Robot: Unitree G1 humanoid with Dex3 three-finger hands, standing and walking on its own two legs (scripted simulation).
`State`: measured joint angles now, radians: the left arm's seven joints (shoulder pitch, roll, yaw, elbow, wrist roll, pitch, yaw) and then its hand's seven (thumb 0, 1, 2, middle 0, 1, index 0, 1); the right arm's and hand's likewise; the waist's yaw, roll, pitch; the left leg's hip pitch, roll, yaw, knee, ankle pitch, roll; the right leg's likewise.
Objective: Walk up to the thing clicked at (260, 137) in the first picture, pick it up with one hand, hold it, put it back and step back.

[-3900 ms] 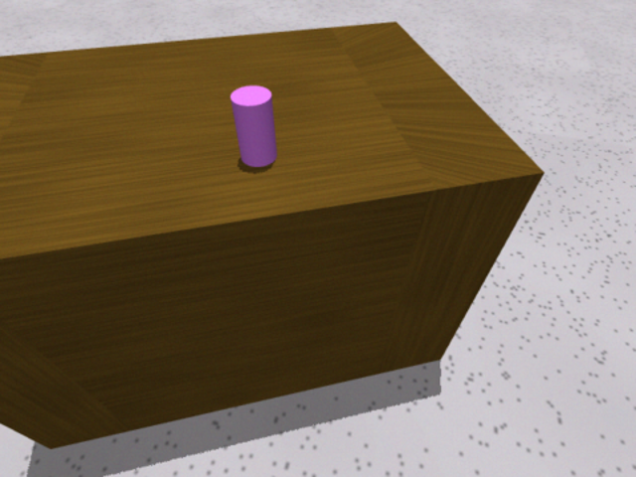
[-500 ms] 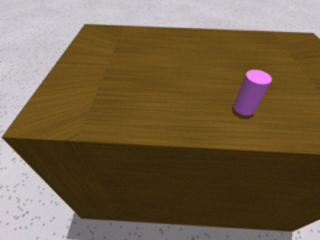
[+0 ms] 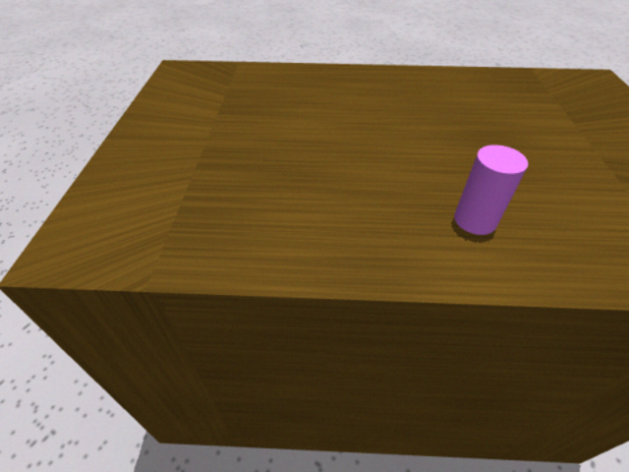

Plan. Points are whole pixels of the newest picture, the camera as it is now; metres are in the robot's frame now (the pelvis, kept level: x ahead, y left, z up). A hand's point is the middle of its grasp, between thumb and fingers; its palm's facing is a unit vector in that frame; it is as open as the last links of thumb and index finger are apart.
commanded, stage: stand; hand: right
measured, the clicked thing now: (487, 191) +0.51 -0.26 +0.08
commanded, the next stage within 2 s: rise first in 1.88 s
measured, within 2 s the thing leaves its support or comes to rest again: neither
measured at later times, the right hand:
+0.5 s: hand out of the picture +0.09 -0.26 -0.16, palm faces -0.02 +0.94 -0.34, open 7.4 cm
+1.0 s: hand out of the picture +0.08 -0.26 -0.16, palm faces -0.02 +0.94 -0.34, open 7.4 cm
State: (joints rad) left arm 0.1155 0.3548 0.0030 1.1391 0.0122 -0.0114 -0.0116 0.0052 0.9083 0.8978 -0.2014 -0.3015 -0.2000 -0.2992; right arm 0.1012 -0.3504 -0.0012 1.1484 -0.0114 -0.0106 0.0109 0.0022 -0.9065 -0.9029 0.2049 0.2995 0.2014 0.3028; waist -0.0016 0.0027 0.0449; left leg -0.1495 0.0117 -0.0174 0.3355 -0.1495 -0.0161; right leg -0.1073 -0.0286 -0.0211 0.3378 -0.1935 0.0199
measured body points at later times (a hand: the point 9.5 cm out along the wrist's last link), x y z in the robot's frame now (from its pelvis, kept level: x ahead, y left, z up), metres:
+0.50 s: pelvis +0.01 +0.00 +0.00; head +0.02 -0.01 +0.45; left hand +0.09 +0.30 -0.13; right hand +0.09 -0.31 -0.13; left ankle +0.02 +0.13 -0.75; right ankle -0.01 -0.13 -0.75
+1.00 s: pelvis +0.01 +0.00 +0.00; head +0.02 +0.00 +0.45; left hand +0.08 +0.30 -0.13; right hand +0.09 -0.31 -0.13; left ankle +0.02 +0.13 -0.75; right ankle -0.01 -0.13 -0.75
